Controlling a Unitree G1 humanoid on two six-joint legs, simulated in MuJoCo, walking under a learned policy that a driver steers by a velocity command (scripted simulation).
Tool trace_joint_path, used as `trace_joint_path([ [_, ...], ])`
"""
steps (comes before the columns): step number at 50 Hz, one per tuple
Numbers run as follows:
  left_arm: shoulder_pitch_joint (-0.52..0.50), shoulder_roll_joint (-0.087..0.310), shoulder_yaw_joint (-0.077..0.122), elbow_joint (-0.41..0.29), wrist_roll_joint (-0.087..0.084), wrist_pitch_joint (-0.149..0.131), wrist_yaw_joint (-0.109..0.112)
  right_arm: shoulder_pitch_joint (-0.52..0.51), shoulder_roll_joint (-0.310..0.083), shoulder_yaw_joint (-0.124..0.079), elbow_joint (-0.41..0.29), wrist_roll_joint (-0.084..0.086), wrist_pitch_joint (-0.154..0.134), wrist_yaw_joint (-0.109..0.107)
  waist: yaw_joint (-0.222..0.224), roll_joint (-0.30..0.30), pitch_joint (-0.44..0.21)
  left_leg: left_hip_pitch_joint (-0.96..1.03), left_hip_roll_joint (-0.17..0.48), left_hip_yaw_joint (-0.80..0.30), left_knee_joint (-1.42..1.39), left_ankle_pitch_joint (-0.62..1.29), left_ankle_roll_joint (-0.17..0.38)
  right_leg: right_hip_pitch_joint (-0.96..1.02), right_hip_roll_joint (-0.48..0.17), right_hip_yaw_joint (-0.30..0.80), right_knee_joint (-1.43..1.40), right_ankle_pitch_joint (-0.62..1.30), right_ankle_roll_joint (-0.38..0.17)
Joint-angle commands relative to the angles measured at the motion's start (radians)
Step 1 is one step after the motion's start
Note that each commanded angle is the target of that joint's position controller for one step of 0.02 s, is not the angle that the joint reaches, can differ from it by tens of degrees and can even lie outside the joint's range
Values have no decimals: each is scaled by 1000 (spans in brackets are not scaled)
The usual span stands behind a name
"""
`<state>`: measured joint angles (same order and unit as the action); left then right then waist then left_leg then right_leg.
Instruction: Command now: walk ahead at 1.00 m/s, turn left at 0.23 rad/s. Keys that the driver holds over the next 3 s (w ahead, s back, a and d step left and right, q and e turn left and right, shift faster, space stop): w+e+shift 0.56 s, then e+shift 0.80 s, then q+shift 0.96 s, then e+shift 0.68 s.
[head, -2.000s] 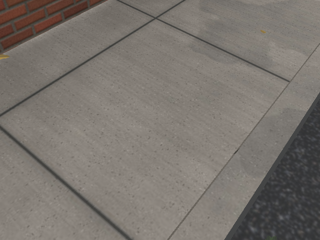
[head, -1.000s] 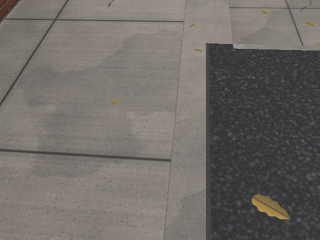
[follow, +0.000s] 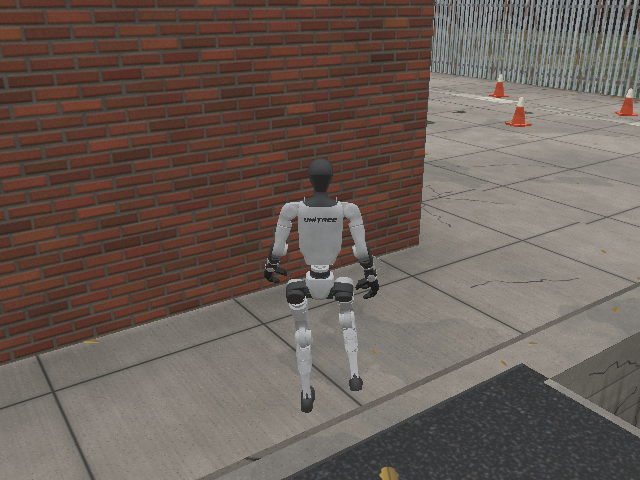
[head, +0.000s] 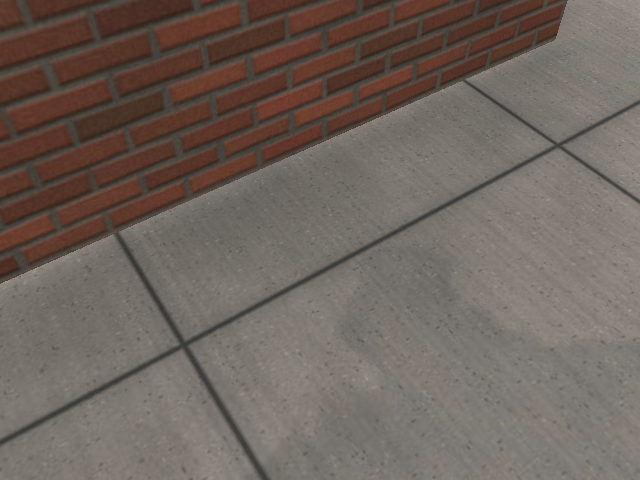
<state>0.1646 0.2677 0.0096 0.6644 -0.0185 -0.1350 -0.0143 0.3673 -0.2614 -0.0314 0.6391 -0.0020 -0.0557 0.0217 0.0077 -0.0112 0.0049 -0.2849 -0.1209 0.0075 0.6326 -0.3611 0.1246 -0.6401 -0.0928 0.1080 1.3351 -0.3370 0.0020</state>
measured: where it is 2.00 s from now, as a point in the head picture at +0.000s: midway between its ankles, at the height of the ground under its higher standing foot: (441, 327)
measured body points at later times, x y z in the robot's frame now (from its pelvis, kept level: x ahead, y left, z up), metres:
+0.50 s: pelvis +0.46 -0.13 +0.02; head +0.48 -0.14 +0.47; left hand +0.51 +0.13 -0.10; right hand +0.65 -0.40 -0.03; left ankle +0.62 +0.04 -0.64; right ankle +0.44 -0.16 -0.72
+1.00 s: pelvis +0.79 -0.18 +0.02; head +0.82 -0.24 +0.46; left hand +1.14 -0.12 -0.05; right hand +0.66 -0.47 -0.10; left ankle +0.90 -0.12 -0.72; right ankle +0.77 -0.33 -0.66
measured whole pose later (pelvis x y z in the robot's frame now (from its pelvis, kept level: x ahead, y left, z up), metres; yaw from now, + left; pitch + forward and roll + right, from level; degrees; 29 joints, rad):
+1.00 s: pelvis +0.79 -0.18 +0.02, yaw -46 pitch +1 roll +3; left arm 0.10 0.37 0.08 0.56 -0.02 0.04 0.01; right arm 0.17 -0.31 -0.08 0.73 -0.01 -0.04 -0.02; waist -0.04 -0.02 0.12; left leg -0.25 0.01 0.15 0.37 -0.14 0.01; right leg -0.68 -0.08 0.00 1.01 -0.27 0.07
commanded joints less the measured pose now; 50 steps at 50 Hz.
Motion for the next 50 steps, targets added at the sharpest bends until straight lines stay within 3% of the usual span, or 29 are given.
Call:
trace_joint_path([
  [1, 21, 74, 4, -54, 14, 40, 10, -147, -76, -16, -67, 6, -46, -19, 61, 38, 141, -213, 218, -200, -438, 138, 159, -46, -68, -75, -202, 119, 45],
  [3, -18, 46, -10, -45, 23, 32, -1, -149, -111, -24, -46, 1, -64, -33, 39, 31, 99, -215, 152, -39, -441, 173, 108, 87, -55, -113, -422, 408, 44],
  [5, -115, 43, -13, -52, 0, 26, -15, -61, -158, -39, -10, 11, -81, -30, -30, 16, 81, -111, 195, -10, -527, 160, 98, 187, -14, -146, -627, 600, 24],
  [8, -156, 99, 13, -69, -29, 24, -35, -43, -194, -52, 18, 3, -69, -14, -40, 61, 110, 217, 265, 28, -527, 428, 55, 97, 31, -159, -759, 573, -28],
  [10, -48, 155, 47, -50, -31, 34, -44, -75, -221, -63, 11, -28, -42, -14, 21, 114, 30, 391, 301, 59, -376, 913, 12, 144, 107, -220, -711, 437, -76],
  [11, 103, 191, 70, -20, -40, 49, -39, -103, -228, -65, 8, -47, -26, -16, 102, 155, -48, 427, 307, 76, -197, 1159, -6, 259, 146, -240, -657, 345, -106],
  [12, 337, 225, 94, 37, -41, 68, -32, -158, -225, -62, 0, -47, -13, -21, 225, 166, -136, 349, 293, 95, 85, 1296, -27, 500, 161, -230, -654, 320, -138],
  [13, 522, 283, 111, 85, -34, 92, -16, -197, -193, -53, -7, -39, -18, -29, 312, 45, -181, 109, 219, 86, 535, 1035, -75, 756, 143, -114, -616, 224, -146],
  [14, 421, 331, 113, 64, -5, 70, -21, 39, 25, 0, -53, -2, -51, -3, 42, -486, -258, -396, -15, -13, 1027, -130, -163, 1044, -102, 508, -827, -144, -404],
  [15, 346, 237, 96, 5, 7, 62, -28, 20, -76, 10, -70, 28, -89, 11, 82, -345, -387, -456, 14, -181, 1018, -75, -98, 1075, -164, 898, -1122, -556, -412],
  [16, 336, 179, 88, -4, 17, 53, -25, -132, -141, -5, -91, 54, -103, 13, 109, -186, -234, -472, 66, -179, 931, -11, -54, 941, -158, 821, -1145, -534, -333],
  [17, 311, 172, 84, 3, 20, 41, -37, -240, -138, 0, -127, 39, -110, 2, 80, 28, -124, -433, 101, -167, 815, 26, -39, 757, -122, 731, -1140, -387, -294],
  [18, 265, 155, 78, -1, 19, 29, -41, -277, -124, 1, -133, 10, -110, -8, 48, 68, -98, -380, 128, -171, 717, 39, -35, 647, -79, 636, -1113, -261, -289],
  [21, 192, 130, 66, -23, 2, 32, -26, -246, -115, -3, -111, -15, -86, -20, -21, 22, 7, -329, 166, -174, 556, 73, -73, 467, 22, 451, -1132, -46, -312],
  [25, 236, 119, 59, 1, -17, 42, 8, -409, -76, 10, -160, -29, -83, -27, 30, 19, 111, -330, 147, -109, 211, 265, -155, 324, 77, 339, -1159, 124, -297],
  [28, 268, 130, 66, 32, -19, 57, 21, -520, -40, 11, -195, -18, -94, -17, 89, -46, 97, -155, 79, -66, -17, 477, -182, 238, 121, 303, -1142, 150, -236],
  [32, 320, 124, 84, 90, -28, 91, 38, -554, -98, -33, -220, 3, -108, -17, 101, -88, 61, -67, 11, -93, -231, 503, -170, 435, 148, 370, -945, 394, -143],
  [34, 245, 149, 99, 61, -25, 105, 50, -442, -145, -62, -202, 9, -117, -27, 13, -104, -39, 75, 16, -85, -295, 543, -142, 501, 172, 369, -719, 631, -74],
  [35, 175, 139, 96, 22, -12, 111, 51, -216, -158, -70, -155, 3, -117, -30, -99, -118, -208, 343, 117, -131, -241, 653, -100, 445, 189, 329, -458, 600, -32],
  [36, 222, -6, 54, -19, 35, 120, 48, -48, -192, -63, -116, -8, -102, -33, -89, 85, -388, 670, 396, -337, -28, 1043, -41, 225, 252, 209, -132, -216, 5],
  [37, 462, 24, 46, -28, 16, 120, 36, -6, -194, -54, -132, -46, -85, -19, -5, 429, -587, 888, 648, -722, -14, 1271, 143, 31, 296, 189, 165, -510, 40],
  [38, 459, 138, 61, -26, -21, 130, 24, -74, -208, -70, -118, -23, -61, -18, -14, 394, -603, 847, 700, -809, -74, 823, 248, -81, 156, 148, 355, -353, 78],
  [39, 284, 186, 75, -51, -28, 140, 26, -158, -120, -56, -149, -24, -42, -37, -50, 240, -474, 707, 569, -649, -162, 530, 199, -129, 100, 86, 290, -224, 85],
  [40, 162, 200, 83, -72, -18, 158, 32, -215, -70, -35, -144, -23, -21, -50, -50, 82, -305, 504, 480, -472, -203, 512, 134, -123, 75, 21, 225, -140, 96],
  [41, 122, 197, 90, -90, -8, 173, 37, -249, -70, -27, -133, -20, -13, -53, -23, 41, -187, 328, 426, -365, -232, 612, 111, -80, 51, 5, 182, -125, 101],
  [43, 125, 115, 73, -113, -12, 183, 33, -275, -89, -38, -76, -16, -13, -51, 20, 75, -59, 116, 365, -207, -296, 654, 79, -5, 10, -25, -3, -128, 90],
  [45, 90, 63, 58, -134, -6, 176, 37, -279, -122, -55, -32, -17, -20, -45, 16, 108, -52, 88, 385, -139, -347, 748, 102, 5, -5, -58, -139, -97, 89],
  [47, 88, 87, 63, -128, -2, 174, 31, -296, -160, -69, -10, -14, -16, -46, 22, 91, -116, 124, 425, -98, -353, 745, 117, 46, -28, -52, -245, 33, 75],
  [50, 58, 119, 71, -124, -3, 183, 11, -358, -186, -74, 1, 4, -5, -46, 31, 90, -112, 75, 412, 23, -366, 597, 81, 163, -26, -79, -412, 198, 41],
])
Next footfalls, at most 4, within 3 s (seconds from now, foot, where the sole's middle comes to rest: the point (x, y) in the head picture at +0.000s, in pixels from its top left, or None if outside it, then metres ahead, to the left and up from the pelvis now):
0.24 right None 0.48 -0.17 -0.76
0.72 left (395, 304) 0.93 -0.14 -0.76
1.16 right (504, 351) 0.80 -0.38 -0.76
1.54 left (446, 278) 1.01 -0.28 -0.76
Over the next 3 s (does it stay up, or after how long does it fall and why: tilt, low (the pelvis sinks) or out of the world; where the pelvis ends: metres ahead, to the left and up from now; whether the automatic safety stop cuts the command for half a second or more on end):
stays up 0.90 -0.29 0.01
